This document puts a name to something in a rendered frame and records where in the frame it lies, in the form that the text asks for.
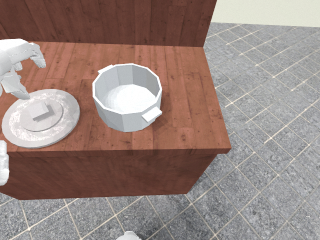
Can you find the left robot shin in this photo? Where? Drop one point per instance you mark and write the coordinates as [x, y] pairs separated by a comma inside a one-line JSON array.
[[130, 233]]

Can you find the lid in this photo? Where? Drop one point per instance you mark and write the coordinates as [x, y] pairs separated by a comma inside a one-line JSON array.
[[21, 130]]

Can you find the pot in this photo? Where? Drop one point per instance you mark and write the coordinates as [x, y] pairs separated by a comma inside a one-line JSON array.
[[127, 96]]

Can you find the knob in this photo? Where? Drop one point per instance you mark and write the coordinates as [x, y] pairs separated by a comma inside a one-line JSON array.
[[38, 110]]

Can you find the robot left forearm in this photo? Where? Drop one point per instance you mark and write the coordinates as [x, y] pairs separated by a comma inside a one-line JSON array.
[[5, 66]]

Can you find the robot left hand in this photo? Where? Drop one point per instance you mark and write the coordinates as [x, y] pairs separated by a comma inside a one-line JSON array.
[[19, 50]]

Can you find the table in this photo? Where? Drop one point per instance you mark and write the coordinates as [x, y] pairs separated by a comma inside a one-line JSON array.
[[77, 39]]

